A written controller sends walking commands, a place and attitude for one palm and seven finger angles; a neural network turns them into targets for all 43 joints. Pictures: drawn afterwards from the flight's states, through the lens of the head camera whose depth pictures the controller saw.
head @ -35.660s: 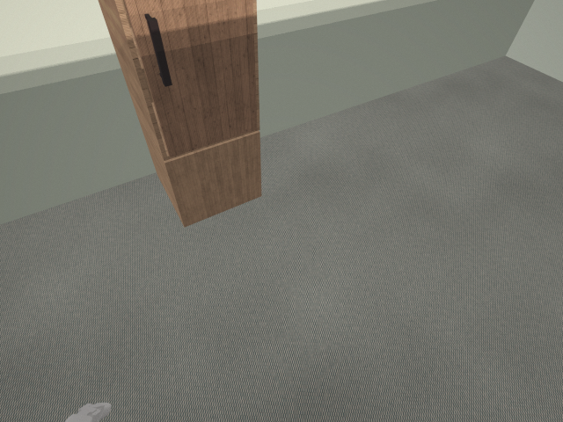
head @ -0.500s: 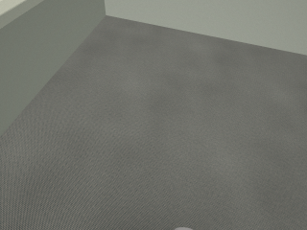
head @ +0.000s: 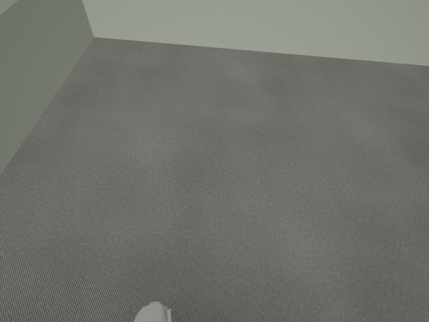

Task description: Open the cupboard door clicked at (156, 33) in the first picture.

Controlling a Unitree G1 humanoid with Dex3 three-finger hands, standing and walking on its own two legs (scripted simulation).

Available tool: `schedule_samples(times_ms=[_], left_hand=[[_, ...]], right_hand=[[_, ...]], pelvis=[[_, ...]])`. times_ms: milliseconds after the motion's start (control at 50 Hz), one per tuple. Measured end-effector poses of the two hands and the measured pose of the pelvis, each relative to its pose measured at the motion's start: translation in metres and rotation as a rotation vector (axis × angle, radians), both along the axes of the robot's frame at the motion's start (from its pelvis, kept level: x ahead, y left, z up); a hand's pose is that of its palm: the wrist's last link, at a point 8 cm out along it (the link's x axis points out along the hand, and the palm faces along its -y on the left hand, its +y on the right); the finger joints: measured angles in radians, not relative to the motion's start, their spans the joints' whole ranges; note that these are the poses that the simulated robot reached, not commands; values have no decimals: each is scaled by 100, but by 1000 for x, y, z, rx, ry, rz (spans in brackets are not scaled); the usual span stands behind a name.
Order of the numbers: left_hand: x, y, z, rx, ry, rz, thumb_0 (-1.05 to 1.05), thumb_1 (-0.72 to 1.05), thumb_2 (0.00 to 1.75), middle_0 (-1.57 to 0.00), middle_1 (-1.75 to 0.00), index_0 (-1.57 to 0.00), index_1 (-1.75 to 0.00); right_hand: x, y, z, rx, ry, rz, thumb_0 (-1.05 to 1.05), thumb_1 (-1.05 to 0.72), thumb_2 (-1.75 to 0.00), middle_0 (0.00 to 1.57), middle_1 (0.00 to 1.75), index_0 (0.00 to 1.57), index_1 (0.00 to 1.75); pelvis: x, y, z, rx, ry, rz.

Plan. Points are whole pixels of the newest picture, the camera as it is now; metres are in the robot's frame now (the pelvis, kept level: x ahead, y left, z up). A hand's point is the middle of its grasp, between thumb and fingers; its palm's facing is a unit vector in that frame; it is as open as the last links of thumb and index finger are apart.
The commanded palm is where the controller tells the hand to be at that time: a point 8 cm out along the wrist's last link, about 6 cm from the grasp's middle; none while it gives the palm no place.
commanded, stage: walk to a spot facing it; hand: left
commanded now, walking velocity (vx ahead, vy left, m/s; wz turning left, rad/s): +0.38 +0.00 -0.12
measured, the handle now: out of the picture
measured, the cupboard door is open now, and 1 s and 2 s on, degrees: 41 41 41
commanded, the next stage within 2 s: turn to face it in 0.24 s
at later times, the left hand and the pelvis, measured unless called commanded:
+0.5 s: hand (147, 224) +0.36 +0.17 -0.17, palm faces -0.13 -0.97 -0.20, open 7.4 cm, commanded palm none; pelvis +0.24 -0.01 -0.02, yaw -5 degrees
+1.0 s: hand (143, 198) +0.43 +0.19 -0.16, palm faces +0.21 -0.94 -0.27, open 7.4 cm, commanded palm none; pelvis +0.35 -0.04 -0.01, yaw +12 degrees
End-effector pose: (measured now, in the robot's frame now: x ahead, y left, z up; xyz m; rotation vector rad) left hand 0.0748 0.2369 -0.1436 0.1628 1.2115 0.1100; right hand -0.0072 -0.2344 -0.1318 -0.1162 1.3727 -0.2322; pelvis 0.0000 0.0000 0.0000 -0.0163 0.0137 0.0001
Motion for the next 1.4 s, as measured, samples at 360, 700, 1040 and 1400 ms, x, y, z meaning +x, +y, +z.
schedule_samples(times_ms=[360,700,1040,1400], left_hand=[[157,24,4,-12,106,-57,1,91,90,-20,-30,-20,-30],[322,-29,-10,-53,-71,-2,0,90,90,-20,-30,-20,-30],[330,-11,21,130,-104,219,0,91,90,-20,-30,-20,-30],[203,-51,-13,31,156,535,0,90,90,-20,-30,-20,-30]], right_hand=[[202,19,4,-27,-151,-1,0,-94,-90,21,29,21,30],[283,-7,-8,0,63,18,1,-91,-90,20,29,20,30],[455,-51,-25,18,-74,276,1,-90,-90,21,30,21,30],[627,11,6,1,-302,663,1,-91,-90,20,29,20,30]], pelvis=[[174,24,3,9,7,-129],[295,-8,-10,10,-3,38],[351,-52,-14,26,14,242],[376,-54,-18,36,11,484]])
